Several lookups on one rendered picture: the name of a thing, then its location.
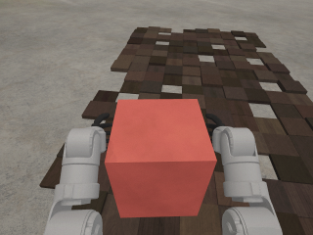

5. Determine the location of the robot left hand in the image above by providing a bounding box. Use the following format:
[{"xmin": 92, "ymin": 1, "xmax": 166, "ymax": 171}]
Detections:
[{"xmin": 91, "ymin": 113, "xmax": 113, "ymax": 151}]

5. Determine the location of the left robot forearm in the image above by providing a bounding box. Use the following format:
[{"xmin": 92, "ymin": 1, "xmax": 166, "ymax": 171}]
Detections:
[{"xmin": 43, "ymin": 126, "xmax": 107, "ymax": 235}]

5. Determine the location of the robot right hand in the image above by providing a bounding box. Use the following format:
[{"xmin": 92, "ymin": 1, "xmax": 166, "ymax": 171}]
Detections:
[{"xmin": 205, "ymin": 114, "xmax": 225, "ymax": 148}]

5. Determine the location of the right robot upper arm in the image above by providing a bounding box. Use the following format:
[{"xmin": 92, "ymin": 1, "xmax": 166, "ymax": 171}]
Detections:
[{"xmin": 222, "ymin": 207, "xmax": 283, "ymax": 235}]

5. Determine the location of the right robot forearm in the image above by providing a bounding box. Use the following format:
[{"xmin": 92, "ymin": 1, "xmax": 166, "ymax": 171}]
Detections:
[{"xmin": 212, "ymin": 126, "xmax": 283, "ymax": 235}]

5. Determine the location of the left robot upper arm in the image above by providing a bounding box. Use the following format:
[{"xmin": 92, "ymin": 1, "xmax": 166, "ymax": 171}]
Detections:
[{"xmin": 44, "ymin": 210, "xmax": 103, "ymax": 235}]

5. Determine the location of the carton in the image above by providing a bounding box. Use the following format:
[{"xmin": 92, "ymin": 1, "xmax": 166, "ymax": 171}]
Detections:
[{"xmin": 105, "ymin": 99, "xmax": 217, "ymax": 218}]

